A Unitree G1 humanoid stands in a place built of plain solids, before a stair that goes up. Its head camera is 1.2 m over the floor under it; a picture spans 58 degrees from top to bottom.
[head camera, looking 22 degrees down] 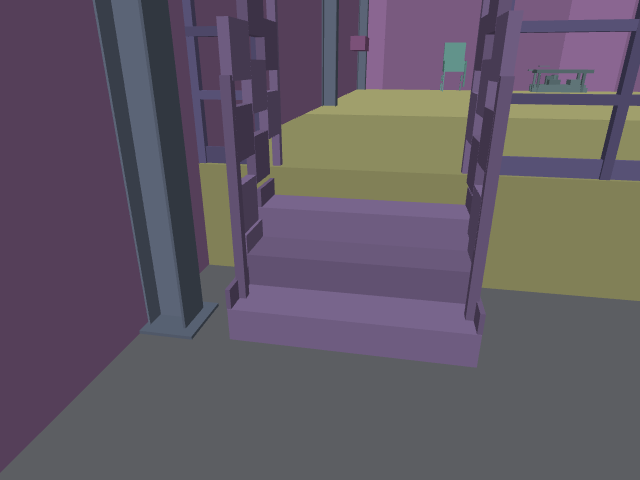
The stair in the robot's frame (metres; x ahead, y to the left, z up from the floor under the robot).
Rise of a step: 0.17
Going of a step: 0.25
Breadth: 1.12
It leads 11 degrees to the right of straight ahead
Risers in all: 4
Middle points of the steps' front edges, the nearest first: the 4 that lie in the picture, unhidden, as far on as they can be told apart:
1.61 -0.12 0.17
1.86 -0.17 0.33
2.11 -0.22 0.50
2.36 -0.26 0.66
